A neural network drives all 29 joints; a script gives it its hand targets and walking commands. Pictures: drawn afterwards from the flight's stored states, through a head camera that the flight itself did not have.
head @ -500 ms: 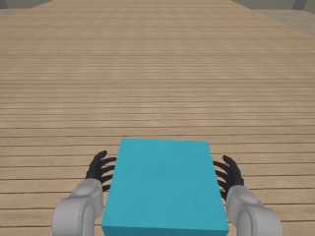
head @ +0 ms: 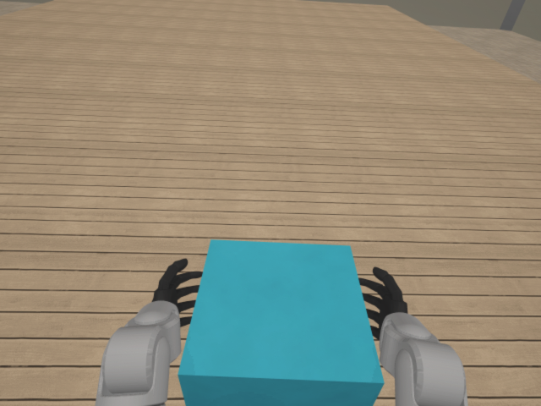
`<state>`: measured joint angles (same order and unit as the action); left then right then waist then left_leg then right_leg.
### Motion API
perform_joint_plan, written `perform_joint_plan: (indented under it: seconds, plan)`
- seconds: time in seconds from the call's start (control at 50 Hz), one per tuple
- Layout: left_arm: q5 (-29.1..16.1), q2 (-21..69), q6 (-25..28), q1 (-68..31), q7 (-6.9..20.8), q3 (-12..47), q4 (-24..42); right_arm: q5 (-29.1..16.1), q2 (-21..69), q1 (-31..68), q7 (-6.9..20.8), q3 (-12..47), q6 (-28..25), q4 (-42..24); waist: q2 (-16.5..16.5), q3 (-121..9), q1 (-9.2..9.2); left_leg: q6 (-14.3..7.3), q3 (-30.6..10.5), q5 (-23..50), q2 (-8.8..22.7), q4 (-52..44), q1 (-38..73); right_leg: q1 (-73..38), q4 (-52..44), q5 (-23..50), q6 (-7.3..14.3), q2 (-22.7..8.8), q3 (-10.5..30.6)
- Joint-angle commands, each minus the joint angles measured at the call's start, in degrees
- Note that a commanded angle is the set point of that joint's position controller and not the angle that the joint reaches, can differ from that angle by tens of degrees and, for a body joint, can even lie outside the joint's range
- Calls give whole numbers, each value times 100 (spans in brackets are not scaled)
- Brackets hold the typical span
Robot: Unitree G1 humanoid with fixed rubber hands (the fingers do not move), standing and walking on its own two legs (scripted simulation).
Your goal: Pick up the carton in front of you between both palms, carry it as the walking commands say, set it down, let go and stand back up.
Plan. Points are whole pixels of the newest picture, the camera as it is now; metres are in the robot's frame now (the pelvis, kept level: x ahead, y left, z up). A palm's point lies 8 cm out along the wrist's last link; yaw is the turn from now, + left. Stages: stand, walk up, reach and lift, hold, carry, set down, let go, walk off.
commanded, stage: carry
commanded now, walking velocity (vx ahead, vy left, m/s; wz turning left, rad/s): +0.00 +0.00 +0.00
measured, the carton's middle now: (276, 350) +0.24 +0.00 +0.00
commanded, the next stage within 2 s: hold in 1.28 s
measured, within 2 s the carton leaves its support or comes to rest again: neither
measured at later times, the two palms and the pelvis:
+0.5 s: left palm (173, 306) +0.29 +0.16 +0.03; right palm (367, 316) +0.28 -0.14 +0.03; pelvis +0.00 +0.01 +0.00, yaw +0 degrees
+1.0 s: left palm (171, 309) +0.27 +0.16 +0.04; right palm (371, 320) +0.27 -0.14 +0.04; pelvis -0.02 +0.01 +0.00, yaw +0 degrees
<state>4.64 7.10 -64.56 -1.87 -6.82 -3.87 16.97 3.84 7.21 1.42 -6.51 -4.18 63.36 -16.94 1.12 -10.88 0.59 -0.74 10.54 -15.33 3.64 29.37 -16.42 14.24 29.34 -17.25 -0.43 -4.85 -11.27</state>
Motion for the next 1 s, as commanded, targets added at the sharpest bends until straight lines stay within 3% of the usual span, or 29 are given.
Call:
perform_joint_plan:
  seconds: [0.0,0.14,0.36,0.48,0.6,0.7,0.98]
  plan:
    - [-714,2915,285,-1884,290,2578,146,-783,2923,1903,347,2610,-221,-24,-325,-726,-78,66,-601,3317,735,-122,493,-417,3,2280,-46,-495,443]
    - [-831,3663,1024,-2637,820,2891,-214,-728,3657,2579,811,2803,-924,360,-176,-1007,-63,11,-531,3061,675,28,682,-433,58,2323,-47,-513,474]
    - [-310,4094,2307,-3357,1441,2207,-2158,-189,4097,3250,1408,2128,-2201,2226,-147,-909,-63,-36,-539,2284,656,-165,627,-389,-159,1748,-10,-514,500]
    - [-356,4808,2939,-4055,1756,2311,-2743,-240,4813,3954,1746,2287,-2817,2840,-134,-886,-60,-45,-573,1763,629,-311,573,-417,-292,1374,0,-522,556]
    - [-551,5177,2691,-3957,1787,2695,-2300,-422,5187,3834,1762,2667,-2577,2385,-153,-1069,-51,-58,-572,1858,642,-288,674,-470,-263,1438,1,-543,570]
    - [-436,5024,2436,-3654,1762,2503,-2357,-296,5010,3542,1729,2450,-2319,2404,-129,-991,-56,-58,-561,1834,649,-285,624,-392,-276,1449,-8,-550,577]
    - [-520,5126,2446,-3870,1788,2548,-2290,-362,5139,3751,1752,2517,-2325,2361,-120,-926,-57,-51,-567,1465,634,-400,548,-310,-391,1146,0,-546,598]
